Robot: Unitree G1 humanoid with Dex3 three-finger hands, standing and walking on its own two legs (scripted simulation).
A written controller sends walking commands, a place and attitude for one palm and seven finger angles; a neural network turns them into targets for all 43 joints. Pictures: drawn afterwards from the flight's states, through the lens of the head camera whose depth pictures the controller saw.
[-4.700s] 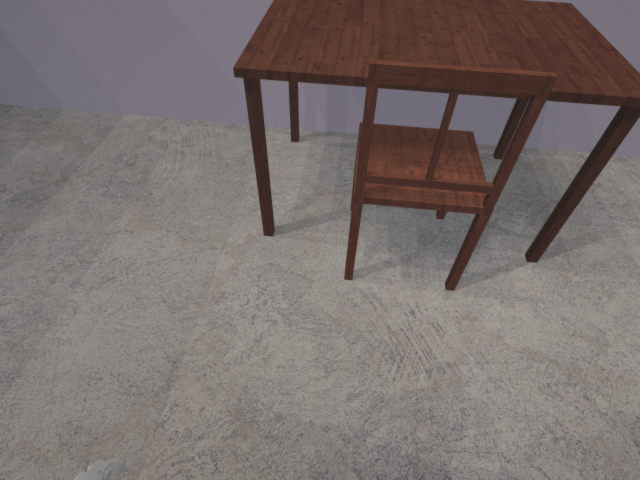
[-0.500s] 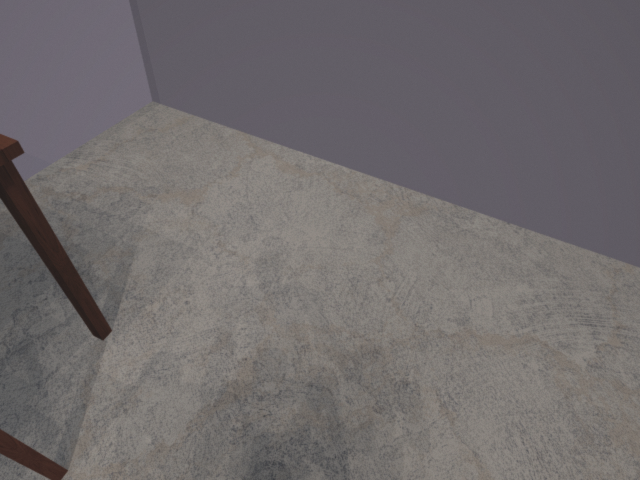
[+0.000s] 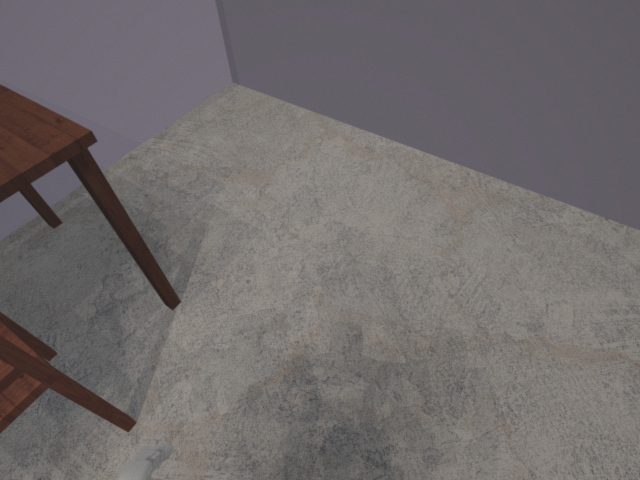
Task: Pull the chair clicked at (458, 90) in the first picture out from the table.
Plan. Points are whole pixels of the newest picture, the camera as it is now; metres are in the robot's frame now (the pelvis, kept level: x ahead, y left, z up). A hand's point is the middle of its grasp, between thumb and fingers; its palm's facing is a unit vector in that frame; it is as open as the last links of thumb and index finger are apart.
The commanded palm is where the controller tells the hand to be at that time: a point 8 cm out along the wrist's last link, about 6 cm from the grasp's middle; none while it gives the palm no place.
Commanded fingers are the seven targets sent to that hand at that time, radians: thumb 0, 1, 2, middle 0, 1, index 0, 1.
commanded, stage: turn to face it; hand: left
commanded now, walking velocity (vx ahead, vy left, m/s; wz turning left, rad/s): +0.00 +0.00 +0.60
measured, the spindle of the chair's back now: out of the picture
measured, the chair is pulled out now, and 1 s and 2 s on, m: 0.00 0.00 0.00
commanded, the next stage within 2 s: take the last steps up to it in 1.42 s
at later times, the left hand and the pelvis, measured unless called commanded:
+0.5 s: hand out of the picture -0.06 +0.20 -0.18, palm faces +0.40 -0.88 -0.26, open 7.4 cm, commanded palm none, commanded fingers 0.00 0.90 0.90 -0.20 -0.30 -0.20 -0.30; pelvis +0.00 +0.00 -0.01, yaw +21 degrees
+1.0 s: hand out of the picture +0.01 +0.20 -0.13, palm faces +0.61 -0.74 -0.29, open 7.4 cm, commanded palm none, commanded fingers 0.00 0.90 0.90 -0.20 -0.30 -0.20 -0.30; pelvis +0.04 -0.03 +0.00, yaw +39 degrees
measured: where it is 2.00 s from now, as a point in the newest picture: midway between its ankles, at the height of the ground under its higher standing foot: outside the picture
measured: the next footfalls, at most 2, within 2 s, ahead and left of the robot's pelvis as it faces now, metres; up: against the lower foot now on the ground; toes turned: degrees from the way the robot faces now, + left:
right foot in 0.02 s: +0.02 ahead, -0.12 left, +0.00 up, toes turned +1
left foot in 0.48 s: -0.01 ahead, +0.12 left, +0.00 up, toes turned +27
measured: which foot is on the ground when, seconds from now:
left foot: down 0.00-0.02, up 0.04-0.46, down 0.48-0.88, up 0.90-1.00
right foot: up 0.00-0.00, down 0.02-0.48, up 0.50-0.86, down 0.88-1.00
